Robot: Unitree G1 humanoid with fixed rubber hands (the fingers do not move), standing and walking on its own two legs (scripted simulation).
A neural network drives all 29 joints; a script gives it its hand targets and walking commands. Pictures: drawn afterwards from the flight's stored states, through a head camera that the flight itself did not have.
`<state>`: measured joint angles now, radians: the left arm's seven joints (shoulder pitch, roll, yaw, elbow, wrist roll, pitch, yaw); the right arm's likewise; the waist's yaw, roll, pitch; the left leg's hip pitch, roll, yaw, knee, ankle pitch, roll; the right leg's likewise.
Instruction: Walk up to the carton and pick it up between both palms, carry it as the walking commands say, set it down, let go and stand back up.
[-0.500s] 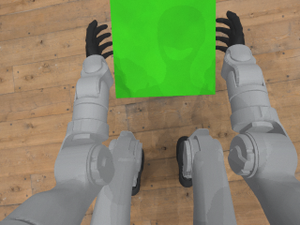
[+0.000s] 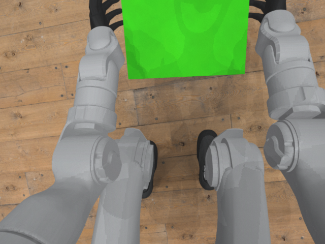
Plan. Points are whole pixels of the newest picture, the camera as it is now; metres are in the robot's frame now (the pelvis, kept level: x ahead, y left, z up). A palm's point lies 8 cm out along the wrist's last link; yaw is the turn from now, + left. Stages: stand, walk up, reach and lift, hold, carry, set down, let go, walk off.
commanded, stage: set down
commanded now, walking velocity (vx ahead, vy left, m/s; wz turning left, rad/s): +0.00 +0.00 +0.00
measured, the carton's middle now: (182, 22) +0.56 -0.04 -0.22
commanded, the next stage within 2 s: none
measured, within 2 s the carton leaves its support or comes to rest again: rests again in 1.42 s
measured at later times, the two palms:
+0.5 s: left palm (109, 33) +0.55 +0.13 -0.19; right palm (253, 20) +0.55 -0.20 -0.21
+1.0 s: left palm (113, 36) +0.54 +0.12 -0.20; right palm (258, 23) +0.54 -0.21 -0.21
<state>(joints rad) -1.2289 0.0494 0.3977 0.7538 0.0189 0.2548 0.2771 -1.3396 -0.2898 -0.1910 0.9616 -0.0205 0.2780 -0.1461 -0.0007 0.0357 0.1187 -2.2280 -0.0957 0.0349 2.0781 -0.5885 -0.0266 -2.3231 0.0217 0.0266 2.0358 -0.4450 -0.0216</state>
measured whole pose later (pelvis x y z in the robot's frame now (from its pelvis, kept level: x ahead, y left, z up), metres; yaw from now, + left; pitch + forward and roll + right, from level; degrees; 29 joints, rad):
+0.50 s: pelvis +0.00 +0.00 -0.03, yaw +0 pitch +30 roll +3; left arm -1.47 0.20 0.27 0.93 -0.12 0.20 0.18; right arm -1.58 -0.44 -0.04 1.13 0.15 0.22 -0.10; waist 0.01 0.04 0.52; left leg -2.14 -0.12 0.03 2.24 -0.63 -0.04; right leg -2.24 -0.01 0.01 2.20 -0.49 -0.04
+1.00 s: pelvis +0.00 +0.00 -0.04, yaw +0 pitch +32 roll +3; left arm -1.43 0.16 0.32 0.98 -0.06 0.18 0.14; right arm -1.54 -0.44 -0.04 1.22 0.14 0.18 -0.07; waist 0.00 0.05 0.44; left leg -2.18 -0.13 0.02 2.26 -0.64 -0.04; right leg -2.27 -0.01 0.00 2.21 -0.50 -0.05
